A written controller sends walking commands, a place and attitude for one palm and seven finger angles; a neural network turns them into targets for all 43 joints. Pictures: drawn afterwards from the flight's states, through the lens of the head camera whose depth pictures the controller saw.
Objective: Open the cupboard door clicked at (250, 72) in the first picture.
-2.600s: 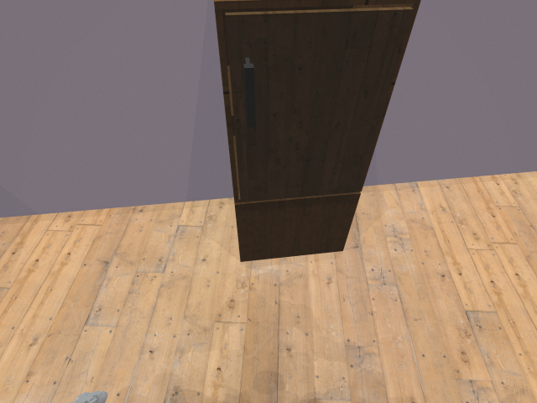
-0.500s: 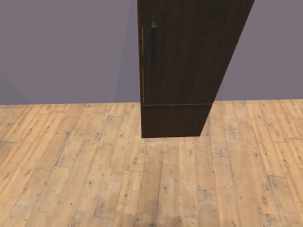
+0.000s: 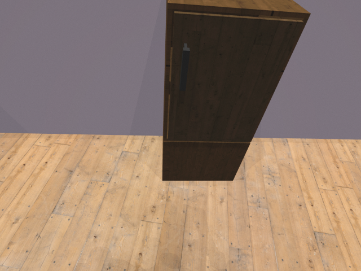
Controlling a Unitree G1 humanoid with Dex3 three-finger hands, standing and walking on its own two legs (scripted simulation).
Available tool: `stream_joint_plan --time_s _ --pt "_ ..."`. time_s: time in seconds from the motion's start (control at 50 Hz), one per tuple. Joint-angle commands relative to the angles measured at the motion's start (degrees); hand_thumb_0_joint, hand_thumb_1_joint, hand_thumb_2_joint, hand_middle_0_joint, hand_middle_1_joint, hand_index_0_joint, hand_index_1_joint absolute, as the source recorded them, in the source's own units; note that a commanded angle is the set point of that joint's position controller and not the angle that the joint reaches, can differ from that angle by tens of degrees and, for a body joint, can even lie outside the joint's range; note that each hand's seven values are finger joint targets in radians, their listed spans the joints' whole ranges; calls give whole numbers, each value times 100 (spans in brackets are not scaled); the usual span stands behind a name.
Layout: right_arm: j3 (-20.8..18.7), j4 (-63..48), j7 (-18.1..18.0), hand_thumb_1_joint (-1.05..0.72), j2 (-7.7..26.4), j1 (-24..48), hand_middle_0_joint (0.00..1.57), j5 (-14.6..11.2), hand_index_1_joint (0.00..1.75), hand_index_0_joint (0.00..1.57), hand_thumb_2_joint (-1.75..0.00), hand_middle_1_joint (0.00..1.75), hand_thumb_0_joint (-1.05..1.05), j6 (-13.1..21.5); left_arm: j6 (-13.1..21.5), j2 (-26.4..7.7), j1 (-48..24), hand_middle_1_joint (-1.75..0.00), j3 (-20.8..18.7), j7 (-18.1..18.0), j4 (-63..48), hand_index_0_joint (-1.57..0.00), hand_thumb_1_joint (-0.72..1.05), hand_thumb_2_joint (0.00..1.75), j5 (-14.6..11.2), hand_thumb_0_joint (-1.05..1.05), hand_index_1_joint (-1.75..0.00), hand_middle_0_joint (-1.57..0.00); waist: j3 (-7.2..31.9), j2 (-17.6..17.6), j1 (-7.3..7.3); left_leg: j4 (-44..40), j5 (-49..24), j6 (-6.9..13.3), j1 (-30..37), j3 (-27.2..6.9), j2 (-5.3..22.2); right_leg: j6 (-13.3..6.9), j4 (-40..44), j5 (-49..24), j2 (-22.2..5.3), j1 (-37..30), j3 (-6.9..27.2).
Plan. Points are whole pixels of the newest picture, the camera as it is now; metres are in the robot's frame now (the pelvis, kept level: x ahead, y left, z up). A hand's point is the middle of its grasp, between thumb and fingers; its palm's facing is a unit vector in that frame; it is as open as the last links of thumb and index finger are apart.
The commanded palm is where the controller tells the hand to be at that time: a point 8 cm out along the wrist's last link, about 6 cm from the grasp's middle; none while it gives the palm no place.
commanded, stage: take the last steps up to it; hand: left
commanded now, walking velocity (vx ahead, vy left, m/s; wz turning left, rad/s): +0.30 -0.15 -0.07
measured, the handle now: (183, 67) +0.76 +0.04 +0.08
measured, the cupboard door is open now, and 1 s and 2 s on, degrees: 0 0 0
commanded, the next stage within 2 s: come to a stop and stand still in 0.38 s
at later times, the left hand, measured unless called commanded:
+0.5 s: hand (153, 232) +0.26 +0.08 -0.17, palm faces -0.03 -0.98 -0.20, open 7.3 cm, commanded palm none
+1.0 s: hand (161, 236) +0.25 +0.06 -0.16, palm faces +0.04 -0.95 -0.31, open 7.3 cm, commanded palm none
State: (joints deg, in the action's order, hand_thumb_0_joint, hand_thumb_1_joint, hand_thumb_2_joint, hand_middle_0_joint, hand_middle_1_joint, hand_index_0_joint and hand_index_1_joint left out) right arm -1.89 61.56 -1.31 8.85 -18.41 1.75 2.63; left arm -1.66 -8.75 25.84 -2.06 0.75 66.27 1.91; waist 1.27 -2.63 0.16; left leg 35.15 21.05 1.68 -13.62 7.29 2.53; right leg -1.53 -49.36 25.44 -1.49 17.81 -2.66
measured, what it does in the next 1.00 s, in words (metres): walks ahead: right foot, then left foot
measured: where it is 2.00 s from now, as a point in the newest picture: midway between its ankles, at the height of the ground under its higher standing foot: outside the picture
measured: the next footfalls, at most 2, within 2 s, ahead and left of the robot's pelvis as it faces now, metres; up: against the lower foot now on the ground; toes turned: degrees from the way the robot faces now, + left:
right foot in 0.34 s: +0.25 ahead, -0.21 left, +0.00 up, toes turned -10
left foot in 0.64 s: +0.30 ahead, +0.00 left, +0.00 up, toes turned +6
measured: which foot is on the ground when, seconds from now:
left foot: down 0.00-0.34, up 0.36-0.62, down 0.64-0.96, up 0.98-1.00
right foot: up 0.00-0.32, down 0.34-0.68, up 0.70-0.94, down 0.96-1.00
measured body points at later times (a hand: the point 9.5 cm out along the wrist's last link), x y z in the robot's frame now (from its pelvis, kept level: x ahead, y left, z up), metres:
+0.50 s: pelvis +0.18 -0.10 +0.00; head +0.20 -0.10 +0.45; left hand +0.27 +0.13 -0.15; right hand +0.12 -0.33 -0.16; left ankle +0.10 +0.03 -0.65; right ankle +0.22 -0.21 -0.73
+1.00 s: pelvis +0.22 -0.15 +0.00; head +0.25 -0.18 +0.44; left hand +0.25 +0.11 -0.14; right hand +0.33 -0.38 -0.16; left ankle +0.26 -0.01 -0.72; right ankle +0.22 -0.27 -0.73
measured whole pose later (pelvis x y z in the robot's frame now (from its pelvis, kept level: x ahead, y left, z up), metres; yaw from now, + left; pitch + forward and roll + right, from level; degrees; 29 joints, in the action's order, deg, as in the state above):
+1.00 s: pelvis +0.22 -0.15 +0.00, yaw -2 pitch -2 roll +1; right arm -4.0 55.8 -0.6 10.5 -3.8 0.7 -3.1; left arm -1.0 -10.8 14.2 -3.1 -1.7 56.4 1.6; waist -6.1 2.7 2.0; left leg 39.4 20.8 -1.1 -20.0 4.5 3.5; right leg 0.3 -36.8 17.5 -3.0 16.4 -2.9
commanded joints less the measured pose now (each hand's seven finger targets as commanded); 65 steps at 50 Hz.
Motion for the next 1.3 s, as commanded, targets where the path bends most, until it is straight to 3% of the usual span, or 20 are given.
stream_joint_plan --time_s 0.0,0.06,0.22,0.26,0.3,0.32,0.34,0.36,0.4,0.48,0.58,0.68,0.78,0.9,0.92,0.94,0.96,1.06,1.2,1.28 --pt "-133 87 -176 -90 846 -811 20 -10 30 20 -90 30 0 162 222 -363 -714 -30 -153 90 -693 -20 90 90 54 0 -30 -20 -1124 688 -199 -2660 -120 869 676 -2344 2079 86 -1489 -609 -518 2324 392" --pt "-140 183 -189 -90 753 -855 20 -27 30 20 -90 30 0 222 160 -177 -717 -30 -142 141 -680 -20 90 90 20 0 -30 -20 -857 964 -127 -2388 -1453 726 869 -1205 1637 231 -1069 -1031 -519 2083 121" --pt "-255 336 -143 -90 831 -980 20 53 30 20 -90 30 0 135 181 -209 -1792 -30 -203 196 -1012 -20 90 90 -48 0 -30 -20 -1087 1203 -268 -2201 -1921 472 522 -525 1573 128 985 -1379 -372 1065 -373" --pt "-307 333 -124 -90 964 -838 20 44 30 20 -90 30 0 85 231 -353 -1437 -30 -245 182 -908 -20 90 90 -48 0 -30 -20 -826 1145 -52 -1649 -2547 374 582 -383 1536 19 1391 -1290 -139 304 -582" --pt "-312 346 -77 -90 918 -783 20 -22 30 20 -90 30 0 59 347 -781 -82 -30 -363 122 -485 -20 90 90 -20 0 -30 -20 -50 372 577 260 -2863 62 -1 36 1091 -135 2011 -1587 -2 -1727 -573" --pt "-226 282 -12 -90 508 -1096 20 -103 30 20 -90 30 0 69 433 -1423 609 -30 -521 28 -294 -20 90 90 15 0 -30 -20 787 -1114 758 2159 -850 -114 -1223 346 508 -535 2441 -1531 -1381 -3116 1046" --pt "-132 4 -46 -90 280 -805 20 -162 30 20 -90 30 0 52 418 -1738 863 -30 -518 -33 -246 -20 90 90 -86 0 -30 -20 1020 -1448 723 3651 1535 -100 -1908 -161 -7 -959 2983 -2419 -2235 -3136 2534" --pt "-153 -55 -36 -90 323 -494 20 -172 30 20 -90 30 0 10 408 -1681 425 -30 -492 -74 -341 -20 90 90 -96 0 -30 -20 952 -1417 668 4218 1353 -3 -1987 -658 239 -1110 3211 -1857 -2191 -2405 2465" --pt "-193 -153 15 -90 332 -119 20 -67 30 20 -90 30 0 -57 373 -1060 -758 -30 -303 -178 -650 -20 90 90 -67 0 -30 -20 -111 -288 199 4094 569 -28 -2014 -686 642 -1039 3331 -1241 -1828 -1023 1464" --pt "-83 -85 45 -90 58 -497 20 -19 30 20 -90 30 0 -223 443 -656 -1279 -30 -103 -239 -759 -20 90 90 1 0 -30 -20 -338 -323 -316 2322 327 -220 -907 -340 528 -846 3414 -2673 -1405 294 329" --pt "49 28 -37 -90 108 -460 20 -118 30 20 -90 30 0 -161 300 -663 -1261 -30 -59 -276 -727 -20 90 90 -117 0 -30 -20 1 -59 -296 -749 -1637 -318 381 -290 249 -502 2417 -3574 -913 -257 2" --pt "-129 -358 -216 -90 940 378 20 -98 30 20 -90 30 0 -204 25 -643 -776 -30 -107 -335 -880 -20 90 90 -140 0 -30 -20 -293 1964 -40 -1390 -6669 979 654 -1576 1862 306 -8 767 -93 330 92" --pt "-355 -688 -172 -90 1153 892 20 -30 30 20 -90 30 0 -368 2 -548 -927 -30 -227 -302 -1108 -20 90 90 -101 0 -30 -20 273 888 -67 -919 -6056 991 1439 -1062 1674 308 -646 569 -21 921 255" --pt "-428 -836 -31 -90 1093 1319 20 -66 30 20 -90 30 0 -437 72 -548 -311 -30 -232 -268 -1084 -20 90 90 -49 0 -30 -20 473 873 238 -388 -3337 377 462 -661 1126 312 2074 -1458 -119 -608 -81" --pt "-396 -848 16 -90 816 1195 20 -111 30 20 -90 30 0 -442 132 -836 -335 -30 -230 -292 -1101 -20 90 90 10 0 -30 -20 356 -48 210 184 -1862 15 24 -385 564 240 2766 -2652 -606 -823 490" --pt "-320 -974 62 -90 409 1064 20 -136 30 20 -90 30 0 -455 179 -1304 -562 -30 -285 -314 -1171 -20 90 90 52 0 -30 -20 60 -1427 94 918 507 -294 -960 -78 -218 -295 2976 -3918 -1823 -895 1873" --pt "-337 -1017 53 -90 518 1272 20 -118 30 20 -90 30 0 -563 150 -1388 -435 -30 -256 -290 -1230 -20 90 90 13 0 -30 -20 69 -898 309 1731 1228 -257 -776 -685 -233 -798 3129 -3820 -2242 -309 1920" --pt "-308 -751 133 -90 714 989 20 -34 30 20 -90 30 0 -585 191 -1148 -897 -30 -244 -346 -1281 -20 90 90 -5 0 -30 -20 -281 -724 131 2986 90 -361 -1555 -965 -135 -697 3076 -2783 -1628 -559 1407" --pt "-183 -779 138 -90 626 993 20 -77 30 20 -90 30 0 -503 193 -1303 -379 -30 -279 -333 -1065 -20 90 90 16 0 -30 -20 -53 -740 417 1423 368 -442 -1219 -663 -114 -763 3122 -2733 -1704 -1255 1374" --pt "-138 -659 120 -90 540 632 20 -121 30 20 -90 30 0 -425 153 -1328 -649 -30 -292 -298 -1012 -20 90 90 32 0 -30 -20 -42 -939 280 266 309 -333 -443 -459 -164 -702 3237 -1991 -1564 -805 1311"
